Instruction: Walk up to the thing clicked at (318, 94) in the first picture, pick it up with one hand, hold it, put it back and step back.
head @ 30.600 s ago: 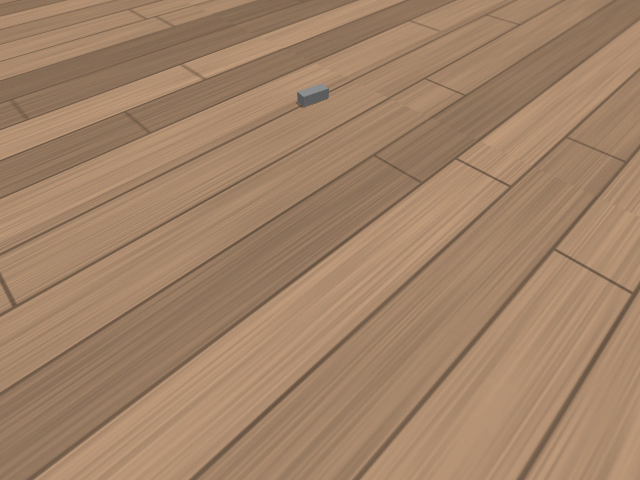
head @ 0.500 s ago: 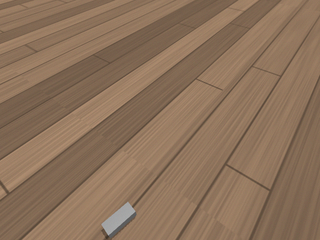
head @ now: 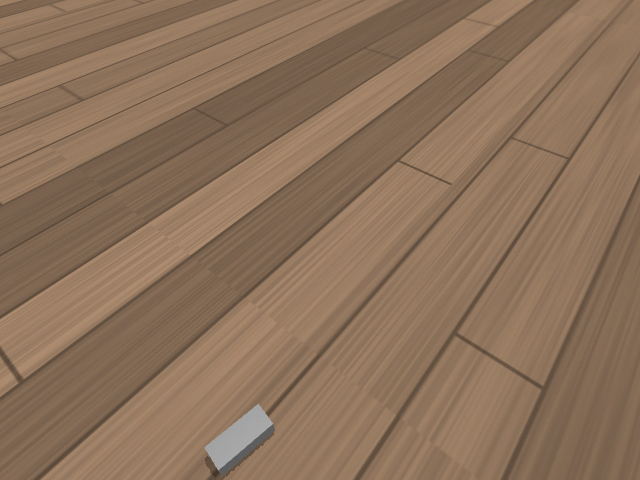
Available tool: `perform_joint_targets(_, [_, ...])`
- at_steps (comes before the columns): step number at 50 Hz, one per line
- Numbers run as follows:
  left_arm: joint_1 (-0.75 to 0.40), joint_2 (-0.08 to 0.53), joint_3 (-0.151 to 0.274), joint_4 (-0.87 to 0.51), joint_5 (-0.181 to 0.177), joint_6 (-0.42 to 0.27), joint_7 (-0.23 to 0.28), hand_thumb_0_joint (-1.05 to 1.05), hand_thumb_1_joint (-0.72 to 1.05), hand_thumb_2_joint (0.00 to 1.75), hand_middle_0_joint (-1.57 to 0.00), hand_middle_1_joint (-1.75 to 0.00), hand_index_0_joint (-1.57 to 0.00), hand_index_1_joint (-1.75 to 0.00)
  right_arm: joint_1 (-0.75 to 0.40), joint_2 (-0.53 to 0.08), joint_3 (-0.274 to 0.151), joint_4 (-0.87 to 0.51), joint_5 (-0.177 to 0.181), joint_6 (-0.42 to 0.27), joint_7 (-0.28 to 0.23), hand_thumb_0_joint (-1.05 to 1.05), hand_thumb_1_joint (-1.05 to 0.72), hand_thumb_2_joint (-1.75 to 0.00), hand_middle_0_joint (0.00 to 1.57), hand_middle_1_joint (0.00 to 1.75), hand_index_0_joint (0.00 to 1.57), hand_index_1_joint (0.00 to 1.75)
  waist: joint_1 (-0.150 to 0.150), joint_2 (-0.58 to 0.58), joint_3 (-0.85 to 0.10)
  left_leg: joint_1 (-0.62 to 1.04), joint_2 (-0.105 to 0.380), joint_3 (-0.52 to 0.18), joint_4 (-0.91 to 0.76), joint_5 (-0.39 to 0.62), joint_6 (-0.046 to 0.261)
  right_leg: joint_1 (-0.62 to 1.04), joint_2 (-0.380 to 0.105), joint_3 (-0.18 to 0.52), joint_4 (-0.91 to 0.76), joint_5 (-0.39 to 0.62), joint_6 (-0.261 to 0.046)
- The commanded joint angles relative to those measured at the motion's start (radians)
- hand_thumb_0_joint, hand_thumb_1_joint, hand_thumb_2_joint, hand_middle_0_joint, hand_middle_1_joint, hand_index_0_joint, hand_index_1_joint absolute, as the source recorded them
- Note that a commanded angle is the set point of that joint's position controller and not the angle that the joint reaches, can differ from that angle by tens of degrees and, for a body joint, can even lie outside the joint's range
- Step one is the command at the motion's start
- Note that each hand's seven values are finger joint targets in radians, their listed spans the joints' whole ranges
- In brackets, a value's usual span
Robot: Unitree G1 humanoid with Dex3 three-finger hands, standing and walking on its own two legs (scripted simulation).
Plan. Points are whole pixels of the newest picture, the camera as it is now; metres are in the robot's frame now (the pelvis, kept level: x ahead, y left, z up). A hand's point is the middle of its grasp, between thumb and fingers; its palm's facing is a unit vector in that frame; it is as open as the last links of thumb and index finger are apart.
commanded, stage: walk up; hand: left
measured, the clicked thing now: (241, 438) +0.39 +0.25 -0.75
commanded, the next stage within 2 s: none
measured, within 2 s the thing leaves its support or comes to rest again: neither
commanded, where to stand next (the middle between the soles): +0.06 +0.04 m, yaw +2 degrees
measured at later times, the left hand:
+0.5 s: hand out of the picture +0.04 +0.28 -0.16, palm faces +0.00 -0.88 -0.47, open 7.4 cm
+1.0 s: hand out of the picture +0.03 +0.28 -0.16, palm faces +0.04 -0.94 -0.35, open 7.4 cm
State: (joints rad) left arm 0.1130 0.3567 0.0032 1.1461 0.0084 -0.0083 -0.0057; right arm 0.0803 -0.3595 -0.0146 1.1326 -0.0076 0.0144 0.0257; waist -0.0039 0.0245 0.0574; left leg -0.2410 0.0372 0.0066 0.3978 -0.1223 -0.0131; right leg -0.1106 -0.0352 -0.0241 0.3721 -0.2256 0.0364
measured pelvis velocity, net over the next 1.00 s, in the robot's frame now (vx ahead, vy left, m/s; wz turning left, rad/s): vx -0.01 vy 0.00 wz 0.08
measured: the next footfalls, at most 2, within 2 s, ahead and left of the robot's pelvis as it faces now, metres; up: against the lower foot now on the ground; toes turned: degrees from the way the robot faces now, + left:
left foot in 0.78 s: -0.03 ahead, +0.14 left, +0.00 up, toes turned +4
right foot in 1.12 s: +0.18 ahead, -0.13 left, +0.00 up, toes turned +1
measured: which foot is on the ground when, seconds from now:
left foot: down 0.00-0.48, up 0.50-0.76, down 0.78-1.00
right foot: down 0.00-0.80, up 0.82-1.00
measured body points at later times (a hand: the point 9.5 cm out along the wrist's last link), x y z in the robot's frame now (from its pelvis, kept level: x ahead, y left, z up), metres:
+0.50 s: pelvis -0.05 -0.02 -0.03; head +0.01 -0.03 +0.42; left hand +0.04 +0.32 -0.13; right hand +0.09 -0.33 -0.16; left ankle +0.06 +0.12 -0.74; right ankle -0.06 -0.13 -0.75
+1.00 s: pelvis -0.01 +0.00 -0.01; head +0.00 +0.02 +0.44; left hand +0.03 +0.33 -0.13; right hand +0.06 -0.32 -0.11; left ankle -0.07 +0.13 -0.74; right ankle +0.06 -0.14 -0.70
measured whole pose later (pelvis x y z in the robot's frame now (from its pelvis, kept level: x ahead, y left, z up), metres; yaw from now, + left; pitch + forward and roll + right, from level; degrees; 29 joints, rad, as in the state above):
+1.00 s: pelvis -0.01 +0.00 -0.01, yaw +4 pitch -4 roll +1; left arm 0.28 0.42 0.07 0.90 0.02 0.01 -0.04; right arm 0.31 -0.38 -0.06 0.91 -0.02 -0.06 0.01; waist -0.01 -0.05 0.09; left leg -0.06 0.01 0.00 0.45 -0.33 0.00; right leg -0.46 -0.04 0.05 0.89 -0.39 -0.01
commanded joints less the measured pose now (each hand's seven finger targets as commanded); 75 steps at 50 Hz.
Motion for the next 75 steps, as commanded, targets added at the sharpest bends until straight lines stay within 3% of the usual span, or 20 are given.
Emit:
perform_joint_targets(1, [-0.078, 0.224, 0.044, -0.068, 0.002, -0.031, 0.016, 0.0, 0.9, 0.9, -0.2, -0.3, -0.2, -0.3, -0.045, -0.209, -0.043, -0.058, 0.005, -0.024, -0.012, 0.0, -0.9, -0.9, 0.2, 0.3, 0.2, 0.3, -0.01, -0.046, -0.096, 0.123, 0.083, -0.085, -0.05, 0.041, 0.038, -0.07, -0.103, 0.081, -0.099, 0.079, -0.053])
perform_joint_targets(10, [-0.058, 0.219, 0.043, -0.062, 0.003, -0.027, 0.017, 0.0, 0.9, 0.9, -0.2, -0.3, -0.2, -0.3, -0.059, -0.204, -0.041, -0.059, 0.005, -0.02, -0.012, 0.0, -0.9, -0.9, 0.2, 0.3, 0.2, 0.3, -0.002, -0.033, -0.091, 0.118, 0.089, -0.096, -0.075, 0.038, 0.039, -0.041, -0.097, 0.064, -0.102, 0.085, -0.046])
perform_joint_targets(14, [-0.013, 0.26, 0.075, -0.109, -0.024, -0.005, 0.047, 0.0, 0.9, 0.9, -0.2, -0.3, -0.2, -0.3, -0.048, -0.258, -0.087, -0.104, 0.01, 0.022, -0.008, 0.0, -0.9, -0.9, 0.2, 0.3, 0.2, 0.3, -0.001, 0.026, -0.097, 0.113, 0.102, -0.081, 0.05, 0.468, 0.087, -0.081, -0.079, 0.025, 0.131, 0.322, -0.059])
perform_joint_targets(20, [0.151, 0.213, 0.09, -0.138, -0.015, 0.037, 0.049, 0.0, 0.9, 0.9, -0.2, -0.3, -0.2, -0.3, -0.148, -0.28, -0.119, -0.253, -0.019, 0.064, -0.002, 0.0, -0.9, -0.9, 0.2, 0.3, 0.2, 0.3, 0.039, 0.205, -0.168, -0.124, 0.236, -0.232, -0.012, 0.138, 0.242, -0.038, 0.033, -0.015, 0.479, -0.301, -0.076])
perform_joint_targets(22, [0.231, 0.23, 0.105, -0.128, -0.003, 0.031, 0.047, 0.0, 0.9, 0.9, -0.2, -0.3, -0.2, -0.3, -0.206, -0.266, -0.12, -0.297, -0.026, 0.072, -0.005, 0.0, -0.9, -0.9, 0.2, 0.3, 0.2, 0.3, 0.095, 0.141, -0.167, -0.22, 0.184, -0.19, 0.117, 0.038, 0.193, 0.007, -0.016, 0.032, 0.351, -0.228, -0.112])
perform_joint_targets(24, [0.142, 0.347, 0.131, -0.184, 0.035, 0.007, 0.045, 0.0, 0.9, 0.9, -0.2, -0.3, -0.2, -0.3, -0.19, -0.17, -0.095, -0.306, -0.006, 0.066, -0.011, 0.0, -0.9, -0.9, 0.2, 0.3, 0.2, 0.3, 0.095, -0.269, -0.04, -0.302, -0.132, -0.082, 0.494, -0.348, 0.033, -0.139, -0.306, 0.466, -0.092, -0.031, -0.189])
perform_joint_targets(25, [0.065, 0.367, 0.134, -0.231, 0.045, -0.004, 0.048, 0.0, 0.9, 0.9, -0.2, -0.3, -0.2, -0.3, -0.132, -0.165, -0.089, -0.296, -0.014, 0.063, -0.022, 0.0, -0.9, -0.9, 0.2, 0.3, 0.2, 0.3, 0.067, -0.21, -0.017, -0.312, -0.122, -0.198, 0.619, -0.447, 0.02, -0.196, -0.375, 0.52, -0.102, 0.033, -0.262])
perform_joint_targets(29, [-0.096, 0.303, 0.124, -0.29, 0.05, -0.025, 0.05, 0.0, 0.9, 0.9, -0.2, -0.3, -0.2, -0.3, 0.047, -0.235, -0.117, -0.233, 0.004, 0.049, -0.007, 0.0, -0.9, -0.9, 0.2, 0.3, 0.2, 0.3, -0.033, -0.183, -0.056, -0.191, -0.071, -0.176, 0.716, -0.323, 0.005, -0.225, -0.269, 0.278, -0.021, 0.062, -0.245])
perform_joint_targets(34, [0.142, 0.309, 0.145, -0.278, 0.052, -0.042, 0.019, 0.0, 0.9, 0.9, -0.2, -0.3, -0.2, -0.3, -0.026, -0.238, -0.098, -0.281, -0.024, 0.0, 0.021, 0.0, -0.9, -0.9, 0.2, 0.3, 0.2, 0.3, 0.098, -0.254, -0.081, -0.348, -0.049, -0.046, 0.38, -0.394, 0.003, 0.182, -0.239, 0.291, -0.036, -0.352, -0.245])
perform_joint_targets(38, [0.138, 0.306, 0.139, -0.304, 0.031, -0.02, -0.013, 0.0, 0.9, 0.9, -0.2, -0.3, -0.2, -0.3, 0.103, -0.192, -0.104, -0.251, -0.035, -0.058, 0.009, 0.0, -0.9, -0.9, 0.2, 0.3, 0.2, 0.3, 0.004, -0.185, -0.034, 0.015, -0.075, 0.069, -0.094, -0.213, 0.03, 0.008, -0.178, 0.117, 0.176, 0.085, -0.199])
perform_joint_targets(39, [0.138, 0.24, 0.12, -0.321, 0.027, -0.015, -0.015, 0.0, 0.9, 0.9, -0.2, -0.3, -0.2, -0.3, 0.232, -0.224, -0.127, -0.213, -0.036, -0.073, -0.002, 0.0, -0.9, -0.9, 0.2, 0.3, 0.2, 0.3, -0.054, -0.049, -0.108, 0.286, -0.038, -0.014, -0.129, -0.101, 0.044, -0.149, -0.106, 0.024, 0.422, 0.129, -0.142])
perform_joint_targets(41, [0.106, 0.174, 0.102, -0.366, 0.023, -0.009, -0.008, 0.0, 0.9, 0.9, -0.2, -0.3, -0.2, -0.3, 0.297, -0.396, -0.16, -0.236, -0.047, -0.088, -0.019, 0.0, -0.9, -0.9, 0.2, 0.3, 0.2, 0.3, -0.081, 0.159, -0.067, 0.458, 0.35, -0.627, -0.157, -0.206, 0.22, -0.673, 0.055, 0.027, 0.7, -0.375, -0.067])
perform_joint_targets(42, [0.03, 0.257, 0.116, -0.376, 0.028, -0.012, -0.004, 0.0, 0.9, 0.9, -0.2, -0.3, -0.2, -0.3, 0.281, -0.406, -0.166, -0.244, -0.016, -0.087, -0.018, 0.0, -0.9, -0.9, 0.2, 0.3, 0.2, 0.3, -0.096, 0.103, 0.009, 0.296, 0.423, -0.656, -0.188, -0.308, 0.309, -0.614, -0.047, 0.163, 0.689, -0.336, -0.077])
perform_joint_targets(45, [0.11, 0.26, 0.12, -0.34, 0.011, -0.023, -0.027, 0.0, 0.9, 0.9, -0.2, -0.3, -0.2, -0.3, 0.179, -0.284, -0.123, -0.287, -0.018, -0.099, -0.026, 0.0, -0.9, -0.9, 0.2, 0.3, 0.2, 0.3, -0.018, 0.059, 0.092, 0.269, 0.236, -0.284, -0.112, -0.022, 0.23, -0.567, -0.047, 0.177, 0.6, -0.195, -0.069])
perform_joint_targets(51, [0.13, 0.186, 0.093, -0.3, -0.013, -0.026, -0.013, 0.0, 0.9, 0.9, -0.2, -0.3, -0.2, -0.3, 0.106, -0.235, -0.09, -0.328, -0.002, -0.067, -0.038, 0.0, -0.9, -0.9, 0.2, 0.3, 0.2, 0.3, 0.003, 0.205, 0.061, -0.026, 0.147, -0.023, 0.044, 0.52, 0.167, -0.195, 0.0, -0.004, 0.371, 0.005, -0.036])
perform_joint_targets(55, [0.195, 0.248, 0.123, -0.263, -0.016, -0.018, 0.02, 0.0, 0.9, 0.9, -0.2, -0.3, -0.2, -0.3, 0.053, -0.201, -0.084, -0.369, 0.024, 0.016, -0.04, 0.0, -0.9, -0.9, 0.2, 0.3, 0.2, 0.3, 0.057, 0.119, -0.004, -0.134, 0.026, 0.037, 0.303, 0.153, 0.099, 0.002, 0.04, -0.055, 0.162, 0.241, -0.047])
perform_joint_targets(57, [0.213, 0.34, 0.145, -0.287, 0.0, -0.021, 0.031, 0.0, 0.9, 0.9, -0.2, -0.3, -0.2, -0.3, 0.196, -0.148, -0.066, -0.355, 0.036, 0.039, -0.045, 0.0, -0.9, -0.9, 0.2, 0.3, 0.2, 0.3, 0.054, -0.237, -0.106, -0.205, -0.105, 0.019, 0.648, -0.469, 0.046, 0.074, -0.254, 0.302, 0.061, 0.732, -0.156])
perform_joint_targets(60, [0.086, 0.348, 0.139, -0.365, 0.009, -0.008, 0.044, 0.0, 0.9, 0.9, -0.2, -0.3, -0.2, -0.3, 0.261, -0.238, -0.105, -0.328, 0.033, 0.081, -0.068, 0.0, -0.9, -0.9, 0.2, 0.3, 0.2, 0.3, 0.011, -0.195, -0.123, -0.143, -0.082, -0.176, 0.976, -0.538, 0.035, -0.126, -0.357, 0.489, 0.014, 0.434, -0.304])
perform_joint_targets(73, [-0.07, 0.307, 0.146, -0.41, 0.028, 0.045, 0.054, 0.0, 0.9, 0.9, -0.2, -0.3, -0.2, -0.3, 0.398, -0.259, -0.119, -0.24, -0.021, 0.047, -0.012, 0.0, -0.9, -0.9, 0.2, 0.3, 0.2, 0.3, -0.03, -0.252, -0.145, 0.079, -0.046, -0.001, 0.194, -0.32, 0.034, -0.375, -0.194, 0.168, 0.167, -0.387, -0.146])
perform_joint_targets(75, [0.013, 0.179, 0.107, -0.409, 0.01, 0.061, 0.049, 0.0, 0.9, 0.9, -0.2, -0.3, -0.2, -0.3, 0.272, -0.345, -0.128, -0.291, -0.057, 0.035, -0.013, 0.0, -0.9, -0.9, 0.2, 0.3, 0.2, 0.3, -0.002, 0.203, 0.024, -0.039, 0.169, -0.454, -0.055, -0.603, 0.112, -0.699, 0.066, 0.027, 0.626, -0.42, -0.082])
